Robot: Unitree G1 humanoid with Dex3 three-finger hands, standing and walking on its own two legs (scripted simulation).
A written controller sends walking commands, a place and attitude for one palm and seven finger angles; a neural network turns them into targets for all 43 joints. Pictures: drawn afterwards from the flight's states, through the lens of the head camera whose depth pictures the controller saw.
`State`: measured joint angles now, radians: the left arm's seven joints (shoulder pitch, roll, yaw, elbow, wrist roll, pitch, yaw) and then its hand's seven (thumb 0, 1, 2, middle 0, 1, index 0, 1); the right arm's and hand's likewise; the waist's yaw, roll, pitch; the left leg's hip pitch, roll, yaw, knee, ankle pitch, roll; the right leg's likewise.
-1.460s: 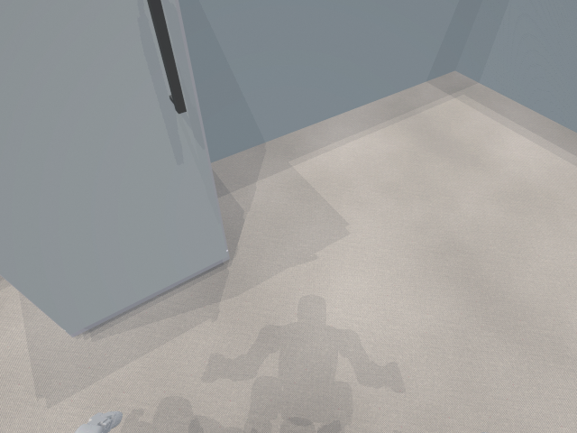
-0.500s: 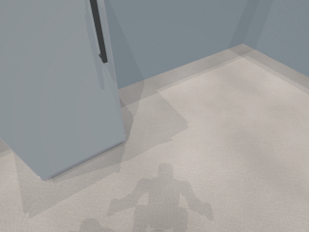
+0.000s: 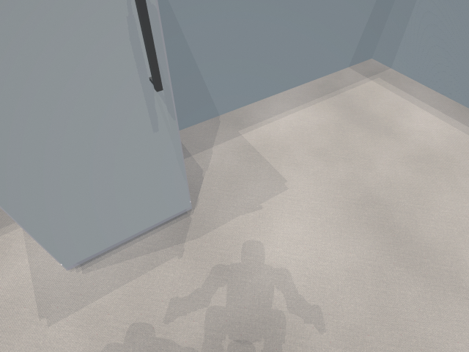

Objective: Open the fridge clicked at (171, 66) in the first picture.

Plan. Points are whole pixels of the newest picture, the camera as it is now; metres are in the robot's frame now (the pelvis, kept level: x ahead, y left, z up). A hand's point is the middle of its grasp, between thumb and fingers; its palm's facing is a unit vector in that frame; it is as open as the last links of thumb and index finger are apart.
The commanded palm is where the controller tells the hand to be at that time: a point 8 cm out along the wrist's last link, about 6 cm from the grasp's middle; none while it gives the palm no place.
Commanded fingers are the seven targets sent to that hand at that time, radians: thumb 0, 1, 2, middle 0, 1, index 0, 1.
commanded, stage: turn to face it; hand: right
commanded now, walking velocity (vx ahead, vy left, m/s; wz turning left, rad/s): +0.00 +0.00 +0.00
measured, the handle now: (143, 29) +0.79 +0.28 +0.17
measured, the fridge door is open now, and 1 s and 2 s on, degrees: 0 0 0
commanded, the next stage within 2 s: take the last steps up to it in 1.14 s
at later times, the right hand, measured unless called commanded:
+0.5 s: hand out of the picture +0.07 -0.19 -0.18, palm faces -0.15 +0.95 -0.27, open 7.4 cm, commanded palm none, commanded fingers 0.00 -0.90 -0.90 0.20 0.30 0.20 0.30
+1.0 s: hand out of the picture +0.13 -0.22 -0.18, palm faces -0.35 +0.91 -0.23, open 7.4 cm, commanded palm none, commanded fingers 0.00 -0.90 -0.90 0.20 0.30 0.20 0.30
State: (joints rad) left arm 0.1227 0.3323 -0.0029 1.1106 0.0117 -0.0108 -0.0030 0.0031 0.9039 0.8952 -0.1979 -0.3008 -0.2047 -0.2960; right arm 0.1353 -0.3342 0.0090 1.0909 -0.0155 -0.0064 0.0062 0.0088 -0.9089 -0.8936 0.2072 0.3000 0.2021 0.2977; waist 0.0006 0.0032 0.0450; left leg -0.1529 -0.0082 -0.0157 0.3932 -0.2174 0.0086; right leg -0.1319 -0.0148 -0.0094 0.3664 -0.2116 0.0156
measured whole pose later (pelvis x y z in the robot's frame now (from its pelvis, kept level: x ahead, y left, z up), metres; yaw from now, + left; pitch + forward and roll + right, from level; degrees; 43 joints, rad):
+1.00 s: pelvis -0.02 -0.05 -0.01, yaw +24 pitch +1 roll +1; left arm 0.17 0.20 0.03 0.88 0.02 0.00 0.03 0.00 0.91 0.90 -0.20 -0.30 -0.20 -0.30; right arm 0.21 -0.28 -0.09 0.91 -0.04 0.07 0.01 0.01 -0.91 -0.89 0.21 0.30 0.20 0.30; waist -0.02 0.06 0.05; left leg -0.52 -0.11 -0.13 0.92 -0.39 -0.04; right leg -0.23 -0.01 -0.01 0.52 -0.31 -0.02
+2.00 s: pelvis +0.15 +0.00 +0.00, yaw +36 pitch -1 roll +0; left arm 0.40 0.08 0.02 1.12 0.02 -0.07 0.02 0.00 0.91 0.90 -0.20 -0.30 -0.20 -0.30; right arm 0.24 -0.18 -0.07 1.06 -0.04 0.00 0.01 0.01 -0.94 -0.89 0.20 0.30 0.20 0.30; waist 0.00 0.04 0.02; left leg -0.55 0.11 0.08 0.97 -0.21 -0.02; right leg -0.07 0.01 -0.19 0.33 -0.25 -0.06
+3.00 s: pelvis +0.25 +0.12 -0.01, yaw +37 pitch -2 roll -1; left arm 0.18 0.18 0.07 1.02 0.02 0.06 0.00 0.00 0.92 0.90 -0.20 -0.30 -0.20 -0.30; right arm 0.28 -0.16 -0.03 1.03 -0.03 0.02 -0.02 0.01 -0.91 -0.89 0.20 0.30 0.20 0.30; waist -0.01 -0.04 0.02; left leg -0.23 0.04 0.07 0.56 -0.30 0.01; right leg -0.40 -0.06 -0.05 0.68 -0.35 0.02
